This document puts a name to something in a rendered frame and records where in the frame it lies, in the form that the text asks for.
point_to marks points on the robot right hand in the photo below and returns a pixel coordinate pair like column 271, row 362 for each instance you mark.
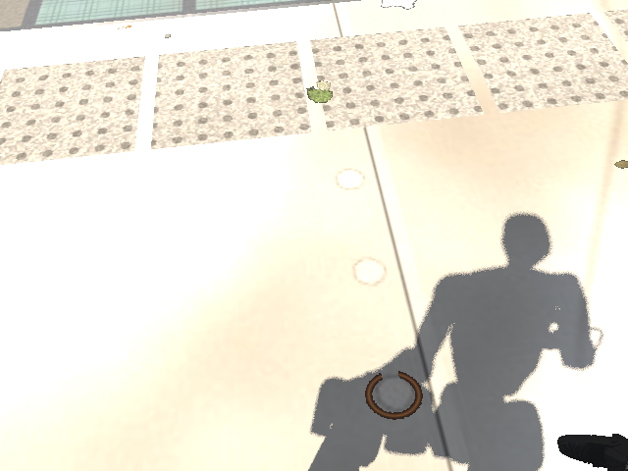
column 601, row 451

